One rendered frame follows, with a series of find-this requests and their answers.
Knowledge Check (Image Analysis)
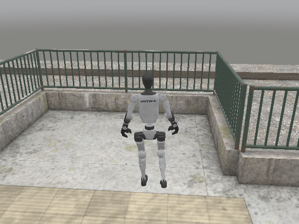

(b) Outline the robot right hand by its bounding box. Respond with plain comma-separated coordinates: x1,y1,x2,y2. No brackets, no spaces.
168,126,179,135

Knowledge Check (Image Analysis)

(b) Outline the left robot upper arm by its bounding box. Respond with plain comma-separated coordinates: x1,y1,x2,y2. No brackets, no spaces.
126,94,139,119

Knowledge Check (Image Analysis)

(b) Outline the robot right forearm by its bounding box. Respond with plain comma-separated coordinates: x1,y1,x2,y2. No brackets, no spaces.
168,111,178,127

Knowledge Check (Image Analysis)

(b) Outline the robot left hand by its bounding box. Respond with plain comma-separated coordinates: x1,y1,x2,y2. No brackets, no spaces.
121,128,131,138

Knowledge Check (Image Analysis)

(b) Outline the robot right shin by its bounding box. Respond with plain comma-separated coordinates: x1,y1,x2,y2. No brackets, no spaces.
159,150,166,182

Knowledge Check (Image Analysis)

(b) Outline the robot left forearm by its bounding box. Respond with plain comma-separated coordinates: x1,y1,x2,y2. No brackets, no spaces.
122,113,131,130

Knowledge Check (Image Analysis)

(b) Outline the right robot upper arm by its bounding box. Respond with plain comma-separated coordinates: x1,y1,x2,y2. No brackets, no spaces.
158,93,172,119

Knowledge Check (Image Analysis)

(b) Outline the robot head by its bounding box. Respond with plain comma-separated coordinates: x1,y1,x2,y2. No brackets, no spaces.
141,73,156,95

